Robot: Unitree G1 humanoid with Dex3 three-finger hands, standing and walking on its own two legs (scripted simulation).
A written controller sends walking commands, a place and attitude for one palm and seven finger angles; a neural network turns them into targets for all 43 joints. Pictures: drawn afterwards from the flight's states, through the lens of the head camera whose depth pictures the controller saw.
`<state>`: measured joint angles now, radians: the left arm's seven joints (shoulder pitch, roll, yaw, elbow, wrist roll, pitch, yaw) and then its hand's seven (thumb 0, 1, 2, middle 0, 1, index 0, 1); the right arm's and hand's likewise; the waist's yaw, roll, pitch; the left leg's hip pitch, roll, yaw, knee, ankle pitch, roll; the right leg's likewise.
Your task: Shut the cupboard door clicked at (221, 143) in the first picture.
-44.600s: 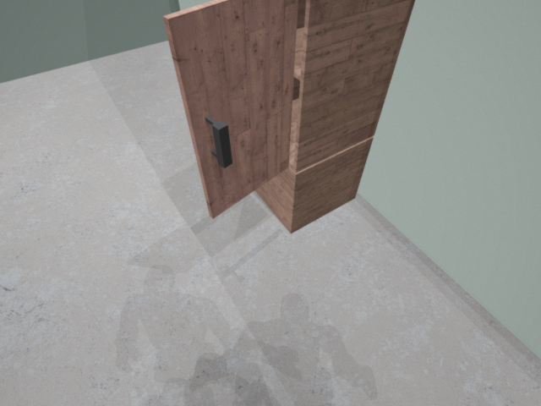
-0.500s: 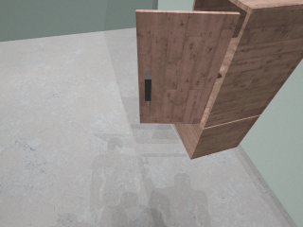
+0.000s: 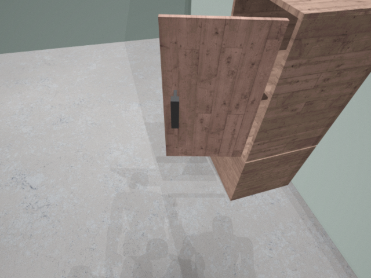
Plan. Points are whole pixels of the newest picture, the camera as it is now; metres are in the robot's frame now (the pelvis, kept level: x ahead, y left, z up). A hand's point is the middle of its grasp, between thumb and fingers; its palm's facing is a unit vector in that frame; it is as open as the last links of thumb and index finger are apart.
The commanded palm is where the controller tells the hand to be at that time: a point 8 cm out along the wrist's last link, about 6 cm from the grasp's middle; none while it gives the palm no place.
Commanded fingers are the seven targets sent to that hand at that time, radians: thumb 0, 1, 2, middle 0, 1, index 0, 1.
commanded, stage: shuffle to correct the standing spot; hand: left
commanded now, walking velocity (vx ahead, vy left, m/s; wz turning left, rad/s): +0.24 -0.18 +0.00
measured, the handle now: (175, 108) +0.64 +0.07 -0.03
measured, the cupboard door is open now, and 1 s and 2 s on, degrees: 74 74 74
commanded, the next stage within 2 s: come to a stop and stand still in 0.60 s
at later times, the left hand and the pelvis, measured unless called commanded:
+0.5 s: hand out of the picture +0.05 +0.02 -0.16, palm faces +0.16 -0.98 -0.15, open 7.4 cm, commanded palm none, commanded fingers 0.00 0.90 0.90 -0.20 -0.30 -0.20 -0.30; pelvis +0.14 -0.10 +0.00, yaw +5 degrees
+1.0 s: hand (192, 221) +0.31 -0.01 -0.18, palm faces +0.12 -0.97 -0.23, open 7.4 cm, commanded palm none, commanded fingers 0.00 0.90 0.90 -0.20 -0.30 -0.20 -0.30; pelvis +0.29 -0.20 -0.02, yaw +5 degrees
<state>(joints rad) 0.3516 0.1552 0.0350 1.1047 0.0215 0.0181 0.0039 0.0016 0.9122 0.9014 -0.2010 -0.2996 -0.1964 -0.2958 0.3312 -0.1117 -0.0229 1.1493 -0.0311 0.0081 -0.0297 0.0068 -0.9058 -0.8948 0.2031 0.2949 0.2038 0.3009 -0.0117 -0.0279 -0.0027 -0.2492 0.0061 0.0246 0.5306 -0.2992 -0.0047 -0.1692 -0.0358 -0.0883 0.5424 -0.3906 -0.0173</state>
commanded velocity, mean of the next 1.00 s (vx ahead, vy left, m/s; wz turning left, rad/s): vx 0.02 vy -0.03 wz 0.03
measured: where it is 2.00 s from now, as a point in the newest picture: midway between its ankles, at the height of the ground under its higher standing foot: outside the picture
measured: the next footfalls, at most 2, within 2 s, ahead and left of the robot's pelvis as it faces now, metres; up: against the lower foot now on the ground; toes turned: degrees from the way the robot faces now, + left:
right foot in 0.18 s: +0.05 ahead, -0.13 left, +0.00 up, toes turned -5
left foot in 0.60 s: +0.27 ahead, -0.03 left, +0.00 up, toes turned +14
